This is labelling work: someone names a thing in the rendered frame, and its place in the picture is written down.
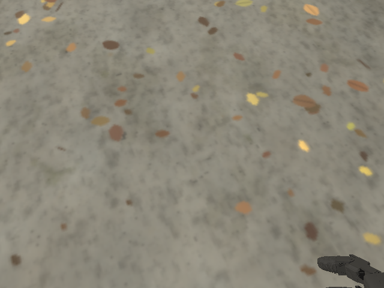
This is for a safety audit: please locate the robot right hand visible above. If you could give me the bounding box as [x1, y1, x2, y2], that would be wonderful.
[317, 254, 384, 288]

